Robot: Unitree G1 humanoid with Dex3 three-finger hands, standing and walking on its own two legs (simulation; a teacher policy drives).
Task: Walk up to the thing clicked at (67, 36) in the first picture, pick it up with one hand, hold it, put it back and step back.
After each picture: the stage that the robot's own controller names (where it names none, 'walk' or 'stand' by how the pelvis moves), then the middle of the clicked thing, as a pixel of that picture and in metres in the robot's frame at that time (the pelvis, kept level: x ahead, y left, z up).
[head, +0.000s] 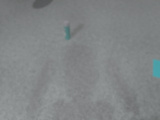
stand; (67, 30) +1.50 +0.22 -0.66
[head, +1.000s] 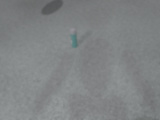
walk; (73, 38) +1.38 +0.23 -0.65
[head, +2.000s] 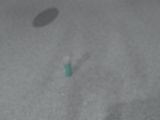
walk; (67, 66) +0.90 +0.23 -0.64
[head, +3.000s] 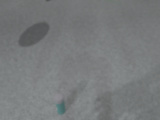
walk; (59, 104) +0.54 +0.20 -0.63
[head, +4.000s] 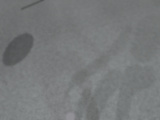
stand; out of the picture +0.39 +0.11 -0.62
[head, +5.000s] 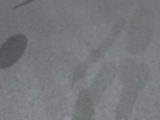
walk; out of the picture +0.35 +0.13 -0.63
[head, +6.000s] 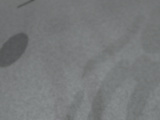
stand; out of the picture +0.32 +0.22 -0.63
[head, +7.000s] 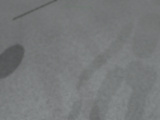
walk; out of the picture +0.31 +0.20 -0.65
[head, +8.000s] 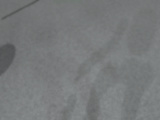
walk; out of the picture +0.32 +0.25 -0.62
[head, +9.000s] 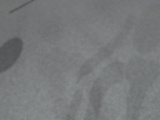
walk; out of the picture +0.33 +0.22 -0.60
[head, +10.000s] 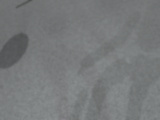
stand; out of the picture +0.32 +0.19 -0.61
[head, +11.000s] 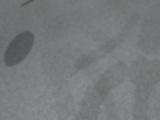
stand; out of the picture +0.33 +0.15 -0.59
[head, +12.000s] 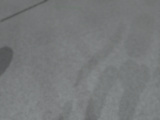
stand; out of the picture +0.29 +0.25 -0.65
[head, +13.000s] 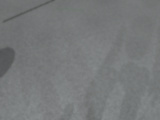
stand; out of the picture +0.29 +0.24 -0.65
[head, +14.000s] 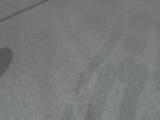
stand; out of the picture +0.25 +0.24 -0.65
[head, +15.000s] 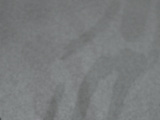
go down; out of the picture +0.27 +0.26 -0.60
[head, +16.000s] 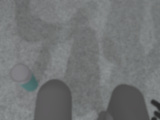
go down; (26, 79) +0.34 +0.28 -0.27
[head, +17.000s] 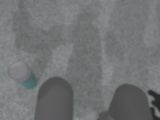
close in; (25, 77) +0.33 +0.29 -0.25
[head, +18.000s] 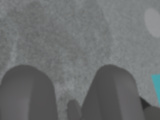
close in; out of the picture +0.30 +0.32 -0.14
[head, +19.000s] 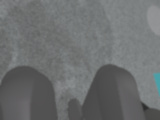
close; out of the picture +0.32 +0.33 -0.15
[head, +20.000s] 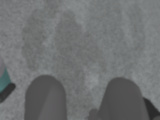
lift; out of the picture +0.29 +0.29 -0.04
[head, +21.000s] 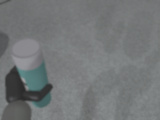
lift; (35, 78) +0.32 +0.17 +0.08
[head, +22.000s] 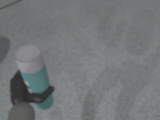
hold; (37, 81) +0.32 +0.17 +0.06
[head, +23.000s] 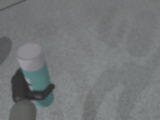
hold; (38, 79) +0.33 +0.17 +0.06
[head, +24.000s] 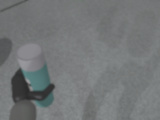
hold; (38, 79) +0.33 +0.17 +0.06
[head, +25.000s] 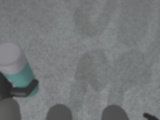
crouch; (20, 74) +0.34 +0.22 -0.01
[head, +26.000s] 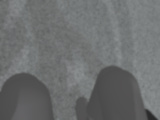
lower; out of the picture +0.36 +0.32 -0.14
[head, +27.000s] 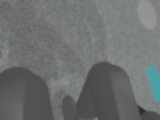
lower; out of the picture +0.34 +0.33 -0.15
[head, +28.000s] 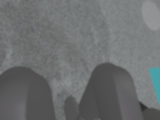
lower; out of the picture +0.33 +0.33 -0.15
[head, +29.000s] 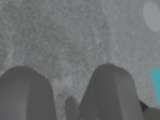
lower; out of the picture +0.32 +0.33 -0.15
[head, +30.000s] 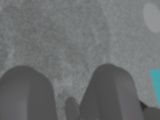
lower; out of the picture +0.31 +0.33 -0.15
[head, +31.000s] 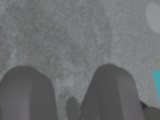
withdraw; out of the picture +0.30 +0.33 -0.15
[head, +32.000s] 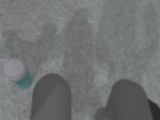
walk; (20, 76) +0.33 +0.29 -0.23
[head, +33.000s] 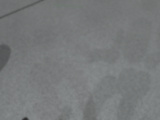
stand; out of the picture +0.26 +0.24 -0.59
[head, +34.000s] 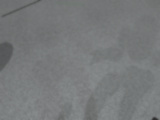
stand; out of the picture +0.28 +0.25 -0.60
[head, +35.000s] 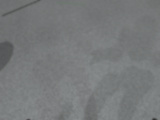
stand; out of the picture +0.28 +0.25 -0.60
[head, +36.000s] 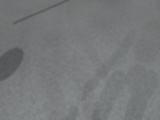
stand; out of the picture +0.30 +0.24 -0.65
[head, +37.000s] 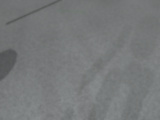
stand; out of the picture +0.28 +0.26 -0.66
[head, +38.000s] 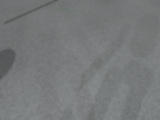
stand; out of the picture +0.26 +0.26 -0.66
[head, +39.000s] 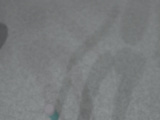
walk; (52, 113) +0.37 +0.24 -0.63
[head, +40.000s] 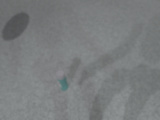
walk; (62, 80) +0.67 +0.24 -0.63
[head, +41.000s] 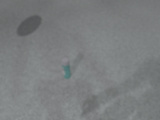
stand; (66, 68) +0.93 +0.21 -0.64
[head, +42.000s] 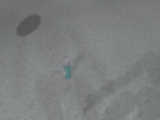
stand; (66, 69) +0.92 +0.19 -0.66
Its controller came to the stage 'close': yes
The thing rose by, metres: 0.70
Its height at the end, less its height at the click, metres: +0.00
